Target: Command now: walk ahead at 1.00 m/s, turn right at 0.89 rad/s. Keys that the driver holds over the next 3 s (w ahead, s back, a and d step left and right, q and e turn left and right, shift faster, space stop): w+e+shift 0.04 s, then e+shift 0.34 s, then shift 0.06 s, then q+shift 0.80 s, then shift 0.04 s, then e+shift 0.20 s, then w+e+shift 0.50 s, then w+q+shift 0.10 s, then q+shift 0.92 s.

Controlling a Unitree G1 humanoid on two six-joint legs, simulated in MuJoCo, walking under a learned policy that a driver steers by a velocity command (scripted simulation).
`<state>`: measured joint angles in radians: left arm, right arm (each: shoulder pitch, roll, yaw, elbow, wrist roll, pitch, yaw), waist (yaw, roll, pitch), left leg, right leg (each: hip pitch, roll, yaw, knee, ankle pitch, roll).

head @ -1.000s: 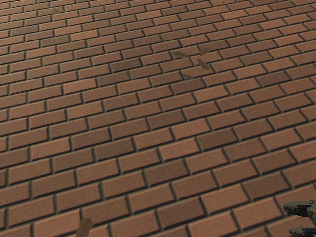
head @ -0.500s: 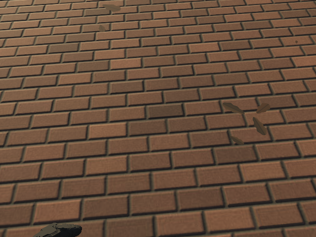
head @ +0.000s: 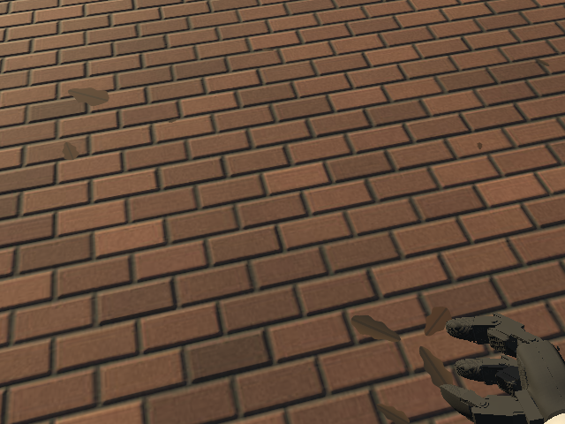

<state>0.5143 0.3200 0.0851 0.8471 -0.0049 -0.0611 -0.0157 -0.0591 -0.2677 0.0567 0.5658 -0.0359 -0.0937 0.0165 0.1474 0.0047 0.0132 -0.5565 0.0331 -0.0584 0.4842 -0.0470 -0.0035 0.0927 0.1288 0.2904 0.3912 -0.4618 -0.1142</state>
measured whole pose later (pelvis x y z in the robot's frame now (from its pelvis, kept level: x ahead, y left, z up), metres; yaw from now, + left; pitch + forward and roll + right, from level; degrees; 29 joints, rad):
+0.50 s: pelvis +0.35 -0.01 -0.01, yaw -26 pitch +0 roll +0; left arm 0.11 0.34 0.07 0.59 0.00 -0.01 -0.04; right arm 0.13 -0.30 -0.03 0.70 0.02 -0.05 -0.02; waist 0.00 0.00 0.13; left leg -0.42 0.00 -0.04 1.37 -0.52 -0.06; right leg -0.50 0.13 -0.01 0.61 -0.12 -0.13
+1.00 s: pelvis +0.48 +0.04 +0.02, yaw -8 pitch +3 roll -3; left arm 0.05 0.31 0.08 0.69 0.01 0.02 0.05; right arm 0.26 -0.30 -0.07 0.67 0.01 0.01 -0.01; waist -0.03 -0.03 0.05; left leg -0.34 -0.03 -0.07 0.54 -0.25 0.05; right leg -0.54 0.05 0.06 1.12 -0.46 0.05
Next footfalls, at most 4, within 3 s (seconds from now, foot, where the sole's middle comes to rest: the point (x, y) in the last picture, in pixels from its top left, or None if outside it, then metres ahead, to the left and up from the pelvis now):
0.38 right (381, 422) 0.48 -0.11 -0.76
0.86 left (283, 378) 0.55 0.12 -0.76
1.38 right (372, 368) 0.60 -0.09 -0.76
2.00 right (433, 287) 0.84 -0.24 -0.76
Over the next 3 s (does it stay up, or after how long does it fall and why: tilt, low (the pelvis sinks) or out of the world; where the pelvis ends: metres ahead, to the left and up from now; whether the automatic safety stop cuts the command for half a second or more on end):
stays up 1.14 -0.39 0.02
